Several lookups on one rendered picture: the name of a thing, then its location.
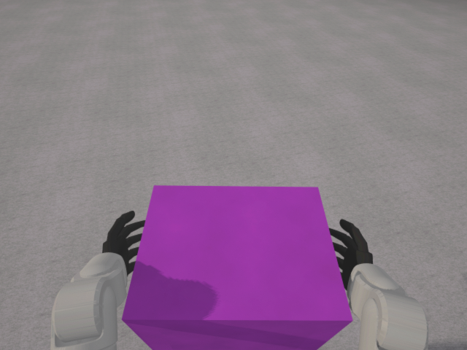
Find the robot right forearm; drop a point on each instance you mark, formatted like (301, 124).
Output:
(390, 320)

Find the robot right hand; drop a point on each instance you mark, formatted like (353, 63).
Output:
(356, 252)

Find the robot left hand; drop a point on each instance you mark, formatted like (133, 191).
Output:
(118, 243)

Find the carton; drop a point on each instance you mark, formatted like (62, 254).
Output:
(236, 268)

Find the robot left forearm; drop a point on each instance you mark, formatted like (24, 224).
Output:
(84, 314)

